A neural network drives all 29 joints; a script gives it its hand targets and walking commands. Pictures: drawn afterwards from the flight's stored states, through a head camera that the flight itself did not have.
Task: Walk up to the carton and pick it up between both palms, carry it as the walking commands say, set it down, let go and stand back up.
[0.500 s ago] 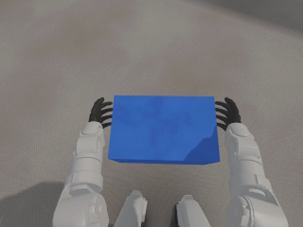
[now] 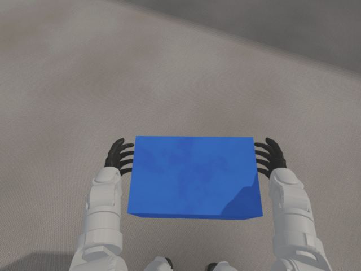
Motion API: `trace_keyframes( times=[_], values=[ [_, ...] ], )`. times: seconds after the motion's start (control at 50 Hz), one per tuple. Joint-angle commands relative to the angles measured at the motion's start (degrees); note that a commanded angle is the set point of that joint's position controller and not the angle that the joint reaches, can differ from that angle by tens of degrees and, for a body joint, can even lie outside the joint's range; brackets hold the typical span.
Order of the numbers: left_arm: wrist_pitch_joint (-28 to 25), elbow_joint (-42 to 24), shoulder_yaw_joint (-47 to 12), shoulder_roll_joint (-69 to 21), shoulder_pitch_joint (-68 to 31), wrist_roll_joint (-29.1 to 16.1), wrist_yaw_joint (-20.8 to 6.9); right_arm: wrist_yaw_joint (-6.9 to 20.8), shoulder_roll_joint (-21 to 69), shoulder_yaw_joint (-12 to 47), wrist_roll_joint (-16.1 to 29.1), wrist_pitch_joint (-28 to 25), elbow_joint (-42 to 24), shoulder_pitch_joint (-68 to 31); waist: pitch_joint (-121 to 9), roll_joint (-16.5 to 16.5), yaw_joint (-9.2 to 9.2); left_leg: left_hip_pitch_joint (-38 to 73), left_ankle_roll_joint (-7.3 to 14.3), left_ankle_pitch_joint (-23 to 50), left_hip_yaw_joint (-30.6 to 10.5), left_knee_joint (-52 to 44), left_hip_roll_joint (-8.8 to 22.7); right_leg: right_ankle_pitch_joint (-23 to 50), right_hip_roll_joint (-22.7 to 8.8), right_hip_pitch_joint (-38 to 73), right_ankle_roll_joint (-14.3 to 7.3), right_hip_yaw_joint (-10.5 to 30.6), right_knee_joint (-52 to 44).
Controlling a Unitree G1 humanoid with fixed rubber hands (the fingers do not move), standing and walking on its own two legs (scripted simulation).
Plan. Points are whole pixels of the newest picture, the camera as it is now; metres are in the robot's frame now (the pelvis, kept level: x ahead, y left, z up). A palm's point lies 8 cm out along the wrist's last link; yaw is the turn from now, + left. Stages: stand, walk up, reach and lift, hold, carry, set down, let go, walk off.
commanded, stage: reach and lift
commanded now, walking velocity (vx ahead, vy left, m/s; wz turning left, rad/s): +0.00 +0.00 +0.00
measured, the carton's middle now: (193, 180) +0.35 +0.01 -0.12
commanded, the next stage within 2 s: hold in 1.76 s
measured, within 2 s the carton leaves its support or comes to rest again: neither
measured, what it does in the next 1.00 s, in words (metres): stands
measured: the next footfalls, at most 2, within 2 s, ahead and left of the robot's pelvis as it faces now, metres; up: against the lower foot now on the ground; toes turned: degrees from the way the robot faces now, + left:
none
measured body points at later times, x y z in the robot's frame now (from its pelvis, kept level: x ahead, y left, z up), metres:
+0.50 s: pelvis +0.02 +0.00 +0.03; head +0.02 +0.00 +0.48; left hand +0.33 +0.20 +0.03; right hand +0.34 -0.19 +0.04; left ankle +0.03 +0.13 -0.71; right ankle +0.02 -0.13 -0.71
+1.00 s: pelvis +0.03 +0.00 +0.04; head -0.02 +0.00 +0.49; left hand +0.31 +0.19 +0.08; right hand +0.32 -0.19 +0.09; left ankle +0.03 +0.13 -0.71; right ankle +0.02 -0.13 -0.71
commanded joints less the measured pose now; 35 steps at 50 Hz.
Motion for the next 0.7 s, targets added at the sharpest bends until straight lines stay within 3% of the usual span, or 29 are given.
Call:
trace_keyframes(
  times=[0.0,0.44,0.68],
  values=[
    [-1.1,-0.4,-33.1,-50.4,-28.0,-11.0,-16.9,16.8,50.7,32.7,9.9,-0.1,1.6,-26.3,-29.4,0.8,0.21,22.5,0.5,17.6,4.2,-4.6,-2.5,16.9,2.7,18.4,-1.0,-4.2,-4.9],
    [3.5,-2.5,-33.2,-49.6,-23.6,-10.9,-16.0,16.1,49.6,33.4,11.1,5.1,-1.0,-21.6,-14.3,0.4,0.28,36.4,0.4,13.7,3.9,-17.4,-2.5,14.0,1.8,35.3,-1.0,-2.8,-18.5],
    [8.6,-8.5,-36.4,-50.2,-20.9,-13.0,-15.3,16.4,48.5,36.4,12.7,9.8,-8.1,-18.8,-7.7,0.7,-0.27,45.3,0.3,16.2,3.1,-22.1,-2.4,16.3,1.9,41.9,-1.4,-3.1,-22.5]
  ],
)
